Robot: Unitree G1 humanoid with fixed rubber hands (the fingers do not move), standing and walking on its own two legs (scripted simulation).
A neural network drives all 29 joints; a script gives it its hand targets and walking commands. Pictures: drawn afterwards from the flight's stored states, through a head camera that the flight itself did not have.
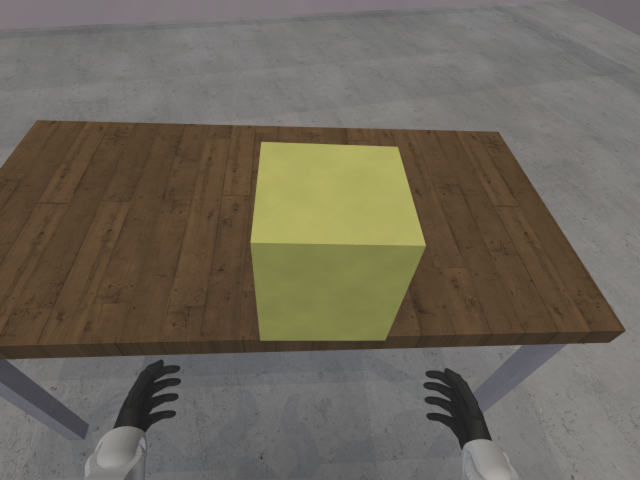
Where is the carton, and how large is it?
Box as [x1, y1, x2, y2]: [250, 142, 425, 340]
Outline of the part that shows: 261,142 250,242 260,340 384,340 425,246 397,147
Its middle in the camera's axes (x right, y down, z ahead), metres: +0.01 +0.02 +0.62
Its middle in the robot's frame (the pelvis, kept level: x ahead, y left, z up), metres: +0.44 +0.00 +0.00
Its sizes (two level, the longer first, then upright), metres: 0.210 0.200 0.250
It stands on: a table, 0.65 m high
